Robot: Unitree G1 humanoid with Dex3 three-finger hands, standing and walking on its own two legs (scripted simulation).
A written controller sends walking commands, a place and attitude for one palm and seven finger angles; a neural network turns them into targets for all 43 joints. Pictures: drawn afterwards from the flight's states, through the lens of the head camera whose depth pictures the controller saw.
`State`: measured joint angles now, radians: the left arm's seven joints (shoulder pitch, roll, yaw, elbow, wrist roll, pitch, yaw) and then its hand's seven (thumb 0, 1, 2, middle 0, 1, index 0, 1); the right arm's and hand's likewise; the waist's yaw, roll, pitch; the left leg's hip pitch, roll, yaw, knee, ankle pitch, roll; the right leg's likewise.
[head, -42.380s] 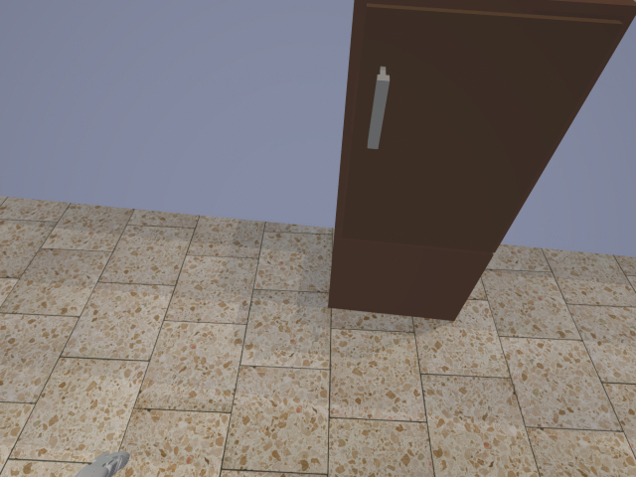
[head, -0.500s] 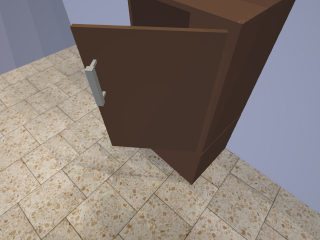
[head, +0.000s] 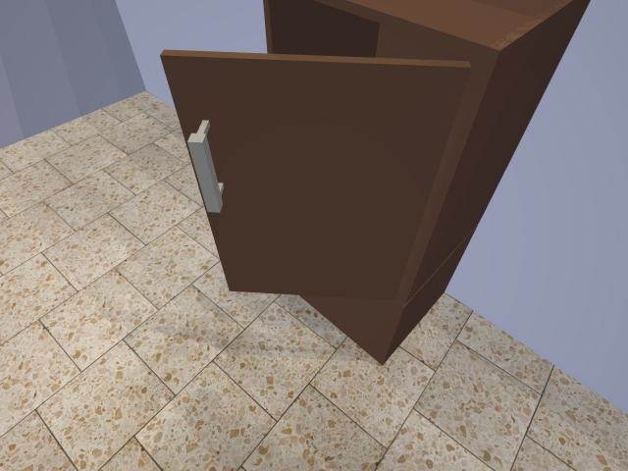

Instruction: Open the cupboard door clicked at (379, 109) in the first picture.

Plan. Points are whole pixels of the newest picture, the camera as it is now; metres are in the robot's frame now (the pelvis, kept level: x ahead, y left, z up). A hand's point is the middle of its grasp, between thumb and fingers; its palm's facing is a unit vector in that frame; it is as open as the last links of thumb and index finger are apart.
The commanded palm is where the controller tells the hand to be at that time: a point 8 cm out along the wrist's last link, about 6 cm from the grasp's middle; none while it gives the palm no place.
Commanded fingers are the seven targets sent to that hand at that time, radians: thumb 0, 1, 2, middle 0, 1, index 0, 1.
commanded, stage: raise the hand with hooked fingers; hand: left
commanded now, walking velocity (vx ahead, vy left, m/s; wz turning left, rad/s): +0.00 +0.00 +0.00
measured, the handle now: (210, 167) +0.54 +0.21 +0.07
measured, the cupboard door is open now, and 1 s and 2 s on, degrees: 40 40 40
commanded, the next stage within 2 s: none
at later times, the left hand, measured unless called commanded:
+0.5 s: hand (176, 470) +0.14 +0.18 -0.05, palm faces +0.02 -1.00 +0.00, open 8.7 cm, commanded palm +0.13 +0.25 -0.03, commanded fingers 0.00 0.36 0.67 -0.24 -0.64 -0.24 -0.64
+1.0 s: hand (131, 388) +0.20 +0.23 +0.03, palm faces +0.11 -0.99 -0.10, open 11.7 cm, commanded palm +0.17 +0.27 +0.03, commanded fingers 0.00 -0.22 0.42 -0.28 -1.02 -0.28 -1.02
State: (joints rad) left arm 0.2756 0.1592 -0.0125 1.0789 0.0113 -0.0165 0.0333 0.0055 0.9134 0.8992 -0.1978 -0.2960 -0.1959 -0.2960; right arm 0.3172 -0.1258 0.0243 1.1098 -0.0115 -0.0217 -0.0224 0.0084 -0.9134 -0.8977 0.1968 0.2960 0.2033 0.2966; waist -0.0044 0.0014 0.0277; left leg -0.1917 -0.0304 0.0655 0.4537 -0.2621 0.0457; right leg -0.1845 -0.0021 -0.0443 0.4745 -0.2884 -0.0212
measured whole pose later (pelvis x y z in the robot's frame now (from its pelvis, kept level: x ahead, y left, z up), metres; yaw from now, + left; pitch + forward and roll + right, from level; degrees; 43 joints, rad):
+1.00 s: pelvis -0.02 -0.02 -0.04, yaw +1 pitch +9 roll -1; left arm 0.31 0.31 0.33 0.06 -0.35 -0.32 -0.31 0.00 0.00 0.52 -0.26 -0.87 -0.26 -0.87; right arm 0.34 -0.27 0.00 0.60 0.05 -0.20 -0.07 0.02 -0.90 -0.90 0.20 0.30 0.21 0.30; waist -0.02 0.03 -0.08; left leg -0.64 0.01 0.02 0.89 -0.42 0.02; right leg -0.59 0.02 -0.10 0.86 -0.43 -0.05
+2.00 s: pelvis -0.01 +0.01 -0.01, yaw +1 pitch +4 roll -1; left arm -0.08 0.44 0.44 0.35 -0.34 -0.13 -0.49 -0.01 -0.50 0.30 -0.30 -1.20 -0.30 -1.20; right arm 0.29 -0.28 0.05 0.59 0.06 -0.21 -0.09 0.01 -0.90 -0.90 0.20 0.30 0.21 0.30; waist 0.01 0.02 -0.04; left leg -0.40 -0.02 0.04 0.66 -0.33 0.05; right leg -0.35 0.01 -0.07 0.61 -0.33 -0.02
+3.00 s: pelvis -0.01 +0.00 -0.02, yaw +1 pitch +9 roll -1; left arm -0.49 0.53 0.43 0.81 -0.27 -0.21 -0.52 -0.01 -0.50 0.30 -0.30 -1.20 -0.30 -1.20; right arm 0.35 -0.30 0.03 0.63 0.06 -0.11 -0.09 0.01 -0.90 -0.90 0.20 0.30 0.21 0.30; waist -0.05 0.02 -0.05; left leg -0.52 0.00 0.03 0.71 -0.35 0.04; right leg -0.47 0.02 -0.08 0.66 -0.35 -0.03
